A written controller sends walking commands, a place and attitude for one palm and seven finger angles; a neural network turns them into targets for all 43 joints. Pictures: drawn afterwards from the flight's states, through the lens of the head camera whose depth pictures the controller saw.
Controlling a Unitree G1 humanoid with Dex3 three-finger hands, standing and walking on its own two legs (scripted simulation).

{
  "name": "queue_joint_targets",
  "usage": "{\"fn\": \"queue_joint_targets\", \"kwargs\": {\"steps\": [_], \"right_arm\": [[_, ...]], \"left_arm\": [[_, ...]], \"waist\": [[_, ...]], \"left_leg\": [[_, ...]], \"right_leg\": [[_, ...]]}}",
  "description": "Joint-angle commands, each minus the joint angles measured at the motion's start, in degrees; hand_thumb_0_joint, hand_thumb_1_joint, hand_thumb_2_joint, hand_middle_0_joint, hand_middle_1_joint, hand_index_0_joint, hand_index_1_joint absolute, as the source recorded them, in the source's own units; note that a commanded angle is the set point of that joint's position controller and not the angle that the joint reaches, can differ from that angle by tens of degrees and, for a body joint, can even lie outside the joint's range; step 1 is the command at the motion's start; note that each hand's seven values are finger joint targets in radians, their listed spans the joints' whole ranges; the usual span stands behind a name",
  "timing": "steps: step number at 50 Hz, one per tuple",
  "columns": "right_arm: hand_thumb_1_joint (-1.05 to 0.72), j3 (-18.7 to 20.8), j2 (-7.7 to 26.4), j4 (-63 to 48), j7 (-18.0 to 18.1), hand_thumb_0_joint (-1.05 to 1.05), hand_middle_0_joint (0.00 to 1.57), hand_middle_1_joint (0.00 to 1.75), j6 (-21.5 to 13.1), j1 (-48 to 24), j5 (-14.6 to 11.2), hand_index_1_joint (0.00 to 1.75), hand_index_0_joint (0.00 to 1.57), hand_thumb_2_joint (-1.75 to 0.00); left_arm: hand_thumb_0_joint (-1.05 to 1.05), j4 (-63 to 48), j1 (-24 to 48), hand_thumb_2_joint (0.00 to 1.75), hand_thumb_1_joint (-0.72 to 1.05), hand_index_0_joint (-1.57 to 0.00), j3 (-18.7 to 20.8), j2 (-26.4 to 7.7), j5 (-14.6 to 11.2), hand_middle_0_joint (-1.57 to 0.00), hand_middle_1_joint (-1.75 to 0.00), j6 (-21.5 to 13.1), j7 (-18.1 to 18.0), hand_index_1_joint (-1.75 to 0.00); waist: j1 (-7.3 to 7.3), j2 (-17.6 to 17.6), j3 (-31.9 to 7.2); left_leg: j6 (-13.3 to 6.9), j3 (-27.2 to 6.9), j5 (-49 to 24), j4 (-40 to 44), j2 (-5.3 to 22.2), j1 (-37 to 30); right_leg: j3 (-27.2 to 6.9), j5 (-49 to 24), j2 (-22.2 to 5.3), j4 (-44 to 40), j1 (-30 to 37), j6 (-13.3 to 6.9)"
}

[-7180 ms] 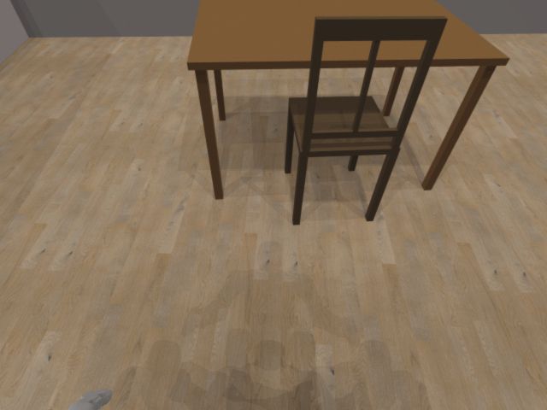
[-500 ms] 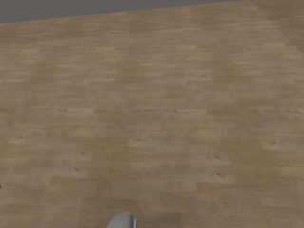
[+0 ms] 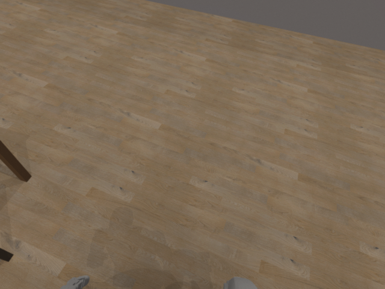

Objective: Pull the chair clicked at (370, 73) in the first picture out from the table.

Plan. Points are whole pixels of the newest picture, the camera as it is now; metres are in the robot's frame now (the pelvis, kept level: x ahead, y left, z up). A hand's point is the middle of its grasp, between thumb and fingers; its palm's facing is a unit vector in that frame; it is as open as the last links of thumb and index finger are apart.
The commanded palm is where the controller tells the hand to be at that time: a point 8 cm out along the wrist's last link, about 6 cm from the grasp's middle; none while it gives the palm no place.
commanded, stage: turn to face it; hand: left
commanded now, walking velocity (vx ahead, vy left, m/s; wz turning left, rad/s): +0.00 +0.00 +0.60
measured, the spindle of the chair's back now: out of the picture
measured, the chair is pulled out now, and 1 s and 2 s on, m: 0.00 0.00 0.00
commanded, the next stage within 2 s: none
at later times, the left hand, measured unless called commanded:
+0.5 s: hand out of the picture +0.05 +0.16 -0.14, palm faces +0.30 -0.91 -0.28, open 7.4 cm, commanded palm none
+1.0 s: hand out of the picture -0.10 +0.24 -0.17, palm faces +0.62 -0.75 -0.24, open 7.4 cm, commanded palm none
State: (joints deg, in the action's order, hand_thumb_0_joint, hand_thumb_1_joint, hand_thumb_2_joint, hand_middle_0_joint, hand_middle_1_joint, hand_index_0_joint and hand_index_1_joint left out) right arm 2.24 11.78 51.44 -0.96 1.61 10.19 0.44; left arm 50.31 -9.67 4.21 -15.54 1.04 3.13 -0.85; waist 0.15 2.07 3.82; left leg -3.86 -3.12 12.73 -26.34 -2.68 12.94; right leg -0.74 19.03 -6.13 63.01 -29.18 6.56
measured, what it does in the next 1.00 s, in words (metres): steps on the spot, turning left: right foot, then left foot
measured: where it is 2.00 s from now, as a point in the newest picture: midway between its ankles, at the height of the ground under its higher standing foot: outside the picture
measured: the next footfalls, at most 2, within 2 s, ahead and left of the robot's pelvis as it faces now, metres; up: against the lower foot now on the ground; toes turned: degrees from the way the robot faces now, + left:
right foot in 0.26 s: +0.05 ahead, -0.15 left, +0.00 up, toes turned +9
left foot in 0.72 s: -0.03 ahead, +0.10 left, +0.00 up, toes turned +33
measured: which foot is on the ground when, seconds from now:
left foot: down 0.00-0.26, up 0.28-0.70, down 0.72-1.00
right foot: up 0.00-0.24, down 0.26-0.72, up 0.74-1.00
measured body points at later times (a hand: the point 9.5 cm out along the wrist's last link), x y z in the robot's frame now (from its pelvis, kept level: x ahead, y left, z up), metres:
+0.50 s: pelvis +0.00 -0.05 +0.00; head +0.03 -0.08 +0.45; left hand +0.03 +0.21 -0.12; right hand +0.10 -0.31 -0.16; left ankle -0.06 +0.09 -0.65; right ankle +0.01 -0.16 -0.74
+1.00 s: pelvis -0.03 +0.01 +0.00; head -0.03 +0.06 +0.45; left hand -0.13 +0.28 -0.15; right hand +0.20 -0.13 -0.12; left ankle -0.07 +0.08 -0.74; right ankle +0.06 -0.15 -0.65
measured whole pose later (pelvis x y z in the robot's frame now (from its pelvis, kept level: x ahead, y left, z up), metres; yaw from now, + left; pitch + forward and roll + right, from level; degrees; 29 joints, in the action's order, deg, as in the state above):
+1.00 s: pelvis -0.03 +0.01 +0.00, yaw +36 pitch +0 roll -3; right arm 2.2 12.4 51.0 -0.6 1.3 9.4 0.6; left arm 51.7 -11.1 4.1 -16.0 0.9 3.4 -0.9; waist 0.5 1.8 3.4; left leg -4.2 -2.7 12.6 -26.4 -2.7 13.3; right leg 0.5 20.6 -5.7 63.8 -28.4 6.2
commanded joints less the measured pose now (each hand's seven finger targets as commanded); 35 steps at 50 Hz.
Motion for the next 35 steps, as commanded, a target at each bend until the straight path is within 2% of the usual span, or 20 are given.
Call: {"fn": "queue_joint_targets", "kwargs": {"steps": [1,3,6,8,10,11,12,13,14,15,16,17,19,24,28,31,32,33,34,35], "right_arm": [[-0.90,4.2,12.7,-3.4,1.1,0.00,0.20,0.30,-0.8,3.4,0.6,0.30,0.20,-0.90],[-0.90,4.5,13.0,-3.1,1.2,0.00,0.20,0.30,-0.7,4.5,0.8,0.30,0.20,-0.90],[-0.90,4.8,12.9,-2.8,1.4,0.00,0.20,0.30,-0.5,5.0,0.9,0.30,0.20,-0.90],[-0.90,4.9,12.9,-2.9,1.4,0.00,0.20,0.30,-0.4,4.5,0.9,0.30,0.20,-0.90],[-0.90,4.9,12.4,-3.2,1.3,0.00,0.20,0.30,-0.2,3.5,0.5,0.30,0.20,-0.90],[-0.90,4.8,11.0,-3.3,1.1,0.00,0.20,0.30,-0.3,3.6,0.0,0.30,0.20,-0.90],[-0.90,4.2,7.3,-3.7,0.7,0.00,0.20,0.30,-0.4,5.4,-0.6,0.30,0.20,-0.90],[-0.90,4.2,6.9,-5.0,0.9,0.00,0.20,0.30,-0.2,4.7,-0.1,0.30,0.20,-0.90],[-0.90,4.8,9.2,-4.7,0.9,0.00,0.20,0.30,0.3,4.3,0.6,0.30,0.20,-0.90],[-0.90,5.0,8.9,-2.8,0.5,0.00,0.20,0.30,1.2,5.5,0.9,0.30,0.20,-0.90],[-0.90,5.0,8.3,-1.9,0.2,0.00,0.20,0.30,1.6,6.3,0.8,0.30,0.20,-0.90],[-0.90,4.8,8.2,-1.1,-0.3,0.00,0.20,0.30,1.9,6.2,1.0,0.30,0.20,-0.90],[-0.90,4.5,7.6,-0.9,-0.6,0.00,0.20,0.30,2.1,5.9,0.8,0.30,0.20,-0.90],[-0.90,3.9,6.6,-2.1,-0.8,0.00,0.20,0.30,2.3,-0.1,0.6,0.30,0.20,-0.90],[-0.90,3.1,5.9,-3.1,-1.1,0.00,0.20,0.30,1.8,-3.8,0.3,0.30,0.20,-0.90],[-0.90,2.6,5.5,-4.1,-1.1,0.00,0.20,0.30,1.0,-4.9,0.0,0.30,0.20,-0.90],[-0.90,2.6,5.8,-4.1,-0.9,0.00,0.20,0.30,0.8,-4.1,0.0,0.30,0.20,-0.90],[-0.90,2.7,6.4,-3.7,-0.8,0.00,0.20,0.30,0.5,-2.1,0.1,0.30,0.20,-0.90],[-0.90,3.0,8.0,-3.2,-0.7,0.00,0.20,0.30,0.1,0.9,0.3,0.30,0.20,-0.90],[-0.90,4.2,12.7,-2.4,-0.6,0.00,0.20,0.30,-0.6,5.3,0.5,0.30,0.20,-0.90]], "left_arm": [[0.00,-5.8,3.1,0.90,0.90,-0.20,1.0,-4.5,-0.1,-0.20,-0.30,-1.3,-0.4,-0.30],[0.00,-6.8,4.8,0.90,0.90,-0.20,0.7,-3.6,-0.4,-0.20,-0.30,-1.5,-0.5,-0.30],[0.00,-7.5,5.1,0.90,0.90,-0.20,0.2,-3.0,-0.8,-0.20,-0.30,-2.1,-0.6,-0.30],[0.00,-7.1,3.0,0.90,0.90,-0.20,0.2,-3.0,-1.2,-0.20,-0.30,-2.4,-0.9,-0.30],[0.00,-6.3,-0.2,0.90,0.90,-0.20,0.5,-3.7,-1.4,-0.20,-0.30,-2.9,-1.1,-0.30],[0.00,-5.9,-2.2,0.90,0.90,-0.20,0.8,-5.3,-1.2,-0.20,-0.30,-3.5,-1.2,-0.30],[0.00,-5.7,-3.3,0.90,0.90,-0.20,1.7,-9.8,-0.5,-0.20,-0.30,-4.0,-1.7,-0.30],[0.00,-6.0,-3.7,0.90,0.90,-0.20,2.0,-12.8,0.1,-0.20,-0.30,-3.8,-1.9,-0.30],[0.00,-6.4,-2.4,0.90,0.90,-0.20,1.4,-11.3,-0.1,-0.20,-0.30,-3.3,-1.9,-0.30],[0.00,-6.9,1.4,0.90,0.90,-0.20,0.9,-7.7,-0.4,-0.20,-0.30,-3.6,-1.9,-0.30],[0.00,-7.5,4.3,0.90,0.90,-0.20,0.6,-6.6,-0.5,-0.20,-0.30,-3.3,-1.9,-0.30],[0.00,-7.5,5.2,0.90,0.90,-0.20,0.0,-5.3,-0.5,-0.20,-0.30,-3.4,-1.5,-0.30],[0.00,-6.7,2.9,0.90,0.90,-0.20,-0.3,-4.7,-0.4,-0.20,-0.30,-3.8,-1.4,-0.30],[0.00,-4.4,-3.3,0.90,0.90,-0.20,0.4,-6.6,0.2,-0.20,-0.30,-3.6,-1.4,-0.30],[0.00,-3.4,-5.0,0.90,0.90,-0.20,1.0,-8.4,0.6,-0.20,-0.30,-3.2,-1.2,-0.30],[0.00,-2.6,-6.3,0.90,0.90,-0.20,1.5,-9.3,0.8,-0.20,-0.30,-2.8,-1.0,-0.30],[0.00,-2.5,-6.4,0.90,0.90,-0.20,1.6,-10.0,0.7,-0.20,-0.30,-2.7,-1.0,-0.30],[0.00,-2.3,-5.7,0.90,0.90,-0.20,1.8,-10.0,0.6,-0.20,-0.30,-2.6,-1.0,-0.30],[0.00,-2.4,-5.4,0.90,0.90,-0.20,1.9,-9.8,0.1,-0.20,-0.30,-2.4,-0.8,-0.30],[0.00,-3.3,-5.9,0.90,0.90,-0.20,1.6,-8.0,-0.4,-0.20,-0.30,-2.2,-0.5,-0.30]], "waist": [[-2.24,-9.9,-3.8],[-2.69,-9.9,-5.2],[-2.80,-11.9,-6.8],[-1.94,-11.9,-8.6],[-0.21,-11.1,-9.7],[0.92,-7.1,-10.4],[1.12,5.9,-12.2],[1.60,13.5,-10.5],[0.91,6.8,-8.4],[-1.25,8.0,-5.4],[-2.61,7.9,-3.4],[-2.96,7.7,-1.0],[-2.40,8.6,-0.8],[0.49,8.6,-1.0],[1.71,9.9,-2.1],[2.60,12.3,-4.2],[2.28,12.4,-5.3],[0.97,11.0,-6.6],[-0.85,7.7,-8.7],[-3.47,-3.5,-12.6]], "left_leg": [[-6.6,-17.4,-16.1,7.9,14.4,-4.5],[-7.2,-19.7,-18.7,6.5,14.6,-5.8],[-6.9,-21.4,-27.6,3.4,13.5,-5.8],[-6.2,-22.8,-30.7,1.9,12.6,-4.7],[-3.6,-22.4,-27.1,-0.9,10.1,-0.3],[-1.1,-21.1,-19.8,-3.9,8.0,5.4],[3.6,-12.4,0.9,-13.5,2.2,17.3],[7.0,-2.3,22.0,-27.0,-3.2,23.2],[6.4,-3.8,20.8,-37.0,-0.1,20.6],[6.7,-4.4,16.4,-41.0,1.5,20.3],[7.0,-2.8,13.5,-43.3,2.2,20.2],[7.6,-0.9,10.0,-45.3,3.1,20.6],[8.4,0.8,7.4,-46.2,3.5,21.3],[9.3,3.8,9.6,-37.9,4.8,20.7],[8.7,6.6,11.6,-27.1,5.1,16.1],[7.4,8.8,12.9,-18.3,3.9,11.4],[7.0,9.6,11.3,-14.9,3.4,9.2],[6.6,9.9,7.6,-9.3,3.2,6.0],[6.0,9.4,0.0,-1.9,3.2,-1.1],[3.1,0.8,-12.2,3.0,9.4,-13.2]], "right_leg": [[-0.2,2.9,1.1,-5.3,-2.4,0.2],[-0.4,5.2,2.2,-9.8,-1.0,-0.1],[0.1,6.6,4.5,-17.7,4.1,-1.0],[0.2,4.9,6.0,-23.8,9.1,-1.7],[0.6,-3.2,6.1,-34.7,17.7,-2.2],[-1.4,-9.5,3.3,-43.0,26.2,-2.7],[-12.4,-13.2,-10.4,-47.3,37.5,-6.6],[-22.5,-22.0,-23.6,-46.7,33.1,-13.8],[-17.4,-21.0,-22.8,-45.9,25.1,-16.5],[-12.4,-16.6,-17.9,-47.5,20.8,-14.8],[-9.3,-14.1,-15.1,-47.4,18.7,-13.3],[-4.2,-16.5,-12.3,-46.4,17.9,-12.3],[0.6,-21.8,-11.1,-45.2,19.2,-11.8],[3.0,-25.7,-13.0,-43.9,23.5,-12.9],[5.5,-28.7,-14.6,-41.7,24.1,-13.4],[6.7,-33.0,-15.1,-38.0,25.7,-12.8],[7.5,-33.9,-15.2,-36.2,25.6,-12.1],[9.3,-33.2,-15.0,-33.0,25.5,-10.8],[11.2,-29.9,-14.0,-27.3,22.3,-8.6],[12.8,-19.7,-10.5,-15.1,12.4,-5.1]]}}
